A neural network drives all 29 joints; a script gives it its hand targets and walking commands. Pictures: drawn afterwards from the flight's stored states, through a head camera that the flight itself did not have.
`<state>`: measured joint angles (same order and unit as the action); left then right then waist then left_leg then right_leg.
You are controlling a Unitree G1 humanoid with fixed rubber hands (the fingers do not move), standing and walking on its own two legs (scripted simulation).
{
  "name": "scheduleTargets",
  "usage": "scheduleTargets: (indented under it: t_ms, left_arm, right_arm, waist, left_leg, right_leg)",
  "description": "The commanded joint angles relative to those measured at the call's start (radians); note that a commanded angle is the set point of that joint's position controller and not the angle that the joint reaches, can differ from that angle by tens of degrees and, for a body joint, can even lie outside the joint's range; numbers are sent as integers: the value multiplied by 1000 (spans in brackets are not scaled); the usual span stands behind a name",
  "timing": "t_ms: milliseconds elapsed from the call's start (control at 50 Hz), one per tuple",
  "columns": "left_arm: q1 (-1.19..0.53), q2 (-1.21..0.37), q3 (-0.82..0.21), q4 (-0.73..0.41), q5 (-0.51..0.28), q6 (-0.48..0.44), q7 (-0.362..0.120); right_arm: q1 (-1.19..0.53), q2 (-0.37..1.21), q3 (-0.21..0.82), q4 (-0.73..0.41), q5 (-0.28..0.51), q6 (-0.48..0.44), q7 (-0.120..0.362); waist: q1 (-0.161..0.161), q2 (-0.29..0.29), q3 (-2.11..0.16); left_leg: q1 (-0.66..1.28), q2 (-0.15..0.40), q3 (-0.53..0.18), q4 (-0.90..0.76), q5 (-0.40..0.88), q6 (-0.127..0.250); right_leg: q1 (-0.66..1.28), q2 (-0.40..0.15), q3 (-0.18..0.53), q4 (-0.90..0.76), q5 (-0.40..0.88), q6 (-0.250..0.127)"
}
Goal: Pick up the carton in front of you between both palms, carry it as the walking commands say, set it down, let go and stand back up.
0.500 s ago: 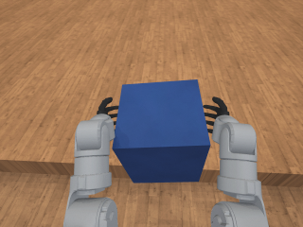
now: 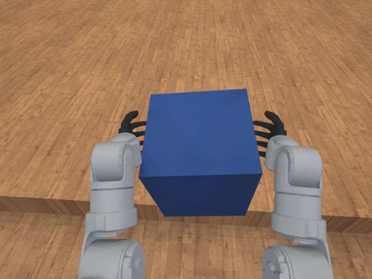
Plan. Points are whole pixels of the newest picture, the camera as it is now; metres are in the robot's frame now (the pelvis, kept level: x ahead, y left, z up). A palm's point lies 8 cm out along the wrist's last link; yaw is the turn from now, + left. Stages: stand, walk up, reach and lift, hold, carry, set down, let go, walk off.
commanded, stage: carry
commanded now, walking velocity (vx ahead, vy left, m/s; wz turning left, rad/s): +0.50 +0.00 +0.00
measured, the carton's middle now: (201, 159) +0.37 +0.00 +0.05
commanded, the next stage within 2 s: none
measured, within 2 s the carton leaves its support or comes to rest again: neither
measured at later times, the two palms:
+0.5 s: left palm (158, 79) +0.53 +0.11 +0.17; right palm (277, 77) +0.53 -0.18 +0.18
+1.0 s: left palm out of the picture +0.83 +0.07 +0.42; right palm out of the picture +0.83 -0.22 +0.39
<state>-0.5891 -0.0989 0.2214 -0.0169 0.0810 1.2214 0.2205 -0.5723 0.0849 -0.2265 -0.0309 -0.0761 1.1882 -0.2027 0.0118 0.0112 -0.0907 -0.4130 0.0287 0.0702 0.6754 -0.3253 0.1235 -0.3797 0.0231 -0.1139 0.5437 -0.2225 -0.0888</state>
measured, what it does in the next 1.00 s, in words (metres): climbs: right foot 0.16 m higher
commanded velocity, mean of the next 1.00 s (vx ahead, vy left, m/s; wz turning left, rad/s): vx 0.50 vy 0.00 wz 0.00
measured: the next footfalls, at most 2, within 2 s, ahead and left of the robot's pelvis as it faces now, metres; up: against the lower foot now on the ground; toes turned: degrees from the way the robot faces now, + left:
right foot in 0.52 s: +0.37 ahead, -0.15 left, +0.16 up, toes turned -5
left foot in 1.06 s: +0.73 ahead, +0.01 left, +0.33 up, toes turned +7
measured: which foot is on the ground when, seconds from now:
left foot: down 0.00-0.54, up 0.56-1.00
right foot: down 0.00-0.10, up 0.12-0.50, down 0.52-1.00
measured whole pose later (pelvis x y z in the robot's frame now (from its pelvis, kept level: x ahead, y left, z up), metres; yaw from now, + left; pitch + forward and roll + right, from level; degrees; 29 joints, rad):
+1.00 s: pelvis +0.47 -0.07 +0.19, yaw +0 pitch +4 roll +5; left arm -0.88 -0.02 0.33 0.03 0.04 1.39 0.21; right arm -0.85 0.07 -0.27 -0.03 -0.11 1.41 -0.25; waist 0.04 0.01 -0.11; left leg -1.20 0.08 0.22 1.55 -0.38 0.15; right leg 0.06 -0.06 -0.09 0.18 -0.28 -0.06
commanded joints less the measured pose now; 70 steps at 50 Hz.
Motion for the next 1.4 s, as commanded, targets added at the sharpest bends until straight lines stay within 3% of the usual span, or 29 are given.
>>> scheduleTargets:
  t_ms: [0, 40, 100, 140, 220, 340, 380, 420, 440, 480, 500, 520, 540, 560, 600, 660, 720, 760, 820, 880, 940, 1000, 1040, 1060, 1080, 1100, 1140, 1240, 1380]
  left_arm:
    - [-763, -849, -628, -120, -384, -14, -170]
    - [-735, -822, -611, -88, -372, 9, -156]
    - [-775, -822, -585, -85, -362, 35, -151]
    - [-801, -831, -556, -64, -352, 46, -149]
    - [-773, -857, -502, 10, -336, 59, -150]
    - [-813, -857, -494, -22, -295, 61, -137]
    - [-844, -860, -503, -41, -280, 57, -130]
    - [-877, -905, -548, -31, -297, 51, -124]
    - [-882, -919, -557, -44, -309, 44, -122]
    - [-873, -944, -591, -87, -341, 29, -121]
    - [-874, -958, -617, -123, -353, 23, -124]
    - [-859, -970, -633, -150, -378, 13, -131]
    - [-887, -990, -670, -167, -418, 5, -143]
    - [-906, -1004, -690, -204, -450, 5, -158]
    - [-962, -1026, -712, -265, -509, -5, -188]
    - [-920, -1025, -712, -260, -518, 4, -210]
    - [-875, -942, -707, -259, -498, 31, -209]
    - [-815, -872, -666, -202, -463, 64, -205]
    - [-785, -795, -576, -93, -414, 111, -205]
    - [-844, -749, -497, -14, -410, 151, -212]
    - [-890, -719, -395, 48, -390, 179, -202]
    - [-909, -721, -316, 104, -338, 197, -189]
    - [-912, -749, -272, 125, -286, 196, -183]
    - [-933, -757, -266, 135, -262, 190, -183]
    - [-891, -823, -257, 136, -234, 170, -191]
    - [-909, -792, -259, 140, -209, 155, -192]
    - [-956, -843, -240, 116, -198, 122, -196]
    - [-975, -860, -325, 46, -205, 72, -190]
    - [-873, -917, -460, 59, -275, 118, -187]
  right_arm:
    - [-735, 891, 624, -81, 377, 20, 145]
    - [-719, 849, 590, -60, 369, 43, 140]
    - [-696, 820, 553, -13, 354, 58, 139]
    - [-746, 844, 557, -24, 366, 67, 145]
    - [-855, 888, 594, -66, 418, 72, 146]
    - [-882, 937, 550, -28, 431, 80, 179]
    - [-889, 948, 544, -38, 443, 79, 188]
    - [-922, 949, 542, -50, 435, 81, 193]
    - [-898, 945, 538, -53, 430, 82, 195]
    - [-902, 945, 544, -92, 416, 80, 197]
    - [-891, 929, 540, -131, 391, 76, 188]
    - [-855, 918, 533, -160, 351, 67, 177]
    - [-825, 896, 516, -170, 318, 63, 166]
    - [-802, 856, 487, -156, 282, 52, 153]
    - [-810, 856, 496, -221, 253, 39, 142]
    - [-821, 827, 545, -250, 234, 38, 128]
    - [-771, 778, 580, -246, 233, 59, 122]
    - [-731, 749, 573, -188, 230, 92, 116]
    - [-746, 703, 530, -97, 225, 141, 106]
    - [-818, 686, 485, -32, 229, 179, 83]
    - [-962, 747, 476, -2, 285, 213, 60]
    - [-1032, 836, 477, 48, 351, 220, 60]
    - [-1090, 913, 490, 35, 400, 206, 78]
    - [-1104, 967, 489, 42, 409, 192, 98]
    - [-1134, 980, 500, 25, 437, 171, 115]
    - [-1134, 1062, 533, 58, 478, 156, 137]
    - [-1237, 1162, 553, 14, 542, 123, 175]
    - [-1210, 1211, 566, 7, 551, 88, 205]
    - [-1033, 1026, 487, -12, 405, 132, 189]
  waist:
    - [5, -105, -335]
    - [-7, -21, -340]
    - [-71, 296, -302]
    - [-93, 181, -278]
    - [-126, 23, -340]
    - [-115, 87, -177]
    - [-59, 110, -93]
    - [-40, 155, -135]
    - [8, 275, -264]
    - [187, 349, -519]
    - [242, 219, -635]
    - [171, -3, -686]
    - [145, -334, -779]
    - [94, -220, -823]
    - [73, -64, -641]
    - [65, -68, -455]
    - [85, 6, -384]
    - [114, -78, -368]
    - [132, -69, -279]
    - [52, -52, -112]
    - [13, -225, -98]
    - [-70, -286, -283]
    - [-183, -334, -442]
    - [-231, -240, -525]
    - [-165, 157, -585]
    - [-134, 221, -608]
    - [-106, 14, -506]
    - [-76, -81, -357]
    - [-103, 131, -372]
  left_leg:
    - [-29, 11, -36, 47, -1, 27]
    - [117, 9, -67, -154, 20, 42]
    - [418, 232, -518, -439, -202, 161]
    - [559, 293, -585, -423, 44, 216]
    - [815, 332, -537, -288, 331, 242]
    - [654, 311, -405, -454, -102, 124]
    - [401, 212, -262, -633, -88, 85]
    - [85, 139, -42, -738, 446, 78]
    - [125, 161, 24, -618, 990, 82]
    - [355, 199, 82, -129, 1725, 26]
    - [384, 157, 75, 176, 1573, -15]
    - [53, 22, -36, 500, 895, -91]
    - [-134, -157, -211, 968, 183, -132]
    - [-167, -153, -351, 1234, 180, -94]
    - [-349, -72, -258, 1265, 157, -48]
    - [-526, -20, -189, 1203, 126, -2]
    - [-634, 13, -80, 1012, 5, -16]
    - [-784, -17, 15, 1216, -32, -2]
    - [-1172, 24, -19, 1531, -193, 24]
    - [-1042, 52, 67, 1234, -79, 3]
    - [-587, 40, 196, 883, -61, 15]
    - [-218, -102, 306, 567, -5, 58]
    - [11, -175, 217, 309, -89, 33]
    - [196, -128, -25, 114, -154, 56]
    - [384, 160, -695, -175, -142, 256]
    - [388, 225, -927, -312, -55, 322]
    - [389, 205, -722, -173, 123, 231]
    - [353, 208, -409, -206, 109, 139]
    - [515, 122, -82, -248, 595, 87]
  right_leg:
    - [187, -268, 358, -258, -348, -186]
    - [127, -203, 236, -149, -235, -146]
    - [-251, -47, 33, 232, -198, -29]
    - [-479, -46, 11, 505, -215, 11]
    - [-998, -41, 132, 1478, -381, -19]
    - [-1194, -108, 94, 1669, -380, 4]
    - [-960, -145, 20, 1252, -371, 6]
    - [-367, -98, -119, 792, -269, -14]
    - [-160, -35, -167, 781, -133, -38]
    - [71, 73, -201, 615, -150, -60]
    - [222, 122, -121, 351, -137, -50]
    - [423, -95, 523, 22, -343, -162]
    - [500, -309, 1016, -190, 44, -261]
    - [545, -327, 948, -97, 160, -276]
    - [446, -285, 735, 4, 95, -204]
    - [422, -246, 559, -41, -78, -153]
    - [492, -269, 469, -101, 98, -172]
    - [588, -305, 459, -139, 321, -218]
    - [739, -339, 469, -176, 155, -223]
    - [441, -226, 285, -300, -96, -123]
    - [198, -179, 72, -533, 414, -165]
    - [337, -204, -72, -286, 1547, -104]
    - [486, -247, -74, 122, 1826, -37]
    - [404, -189, -33, 439, 1542, -20]
    - [1, 29, 59, 903, 502, 55]
    - [-140, 130, 280, 1281, 78, 65]
    - [-340, 52, 303, 1369, -9, 1]
    - [-472, -51, 186, 966, -267, -7]
    - [-386, -53, 19, 283, 123, 28]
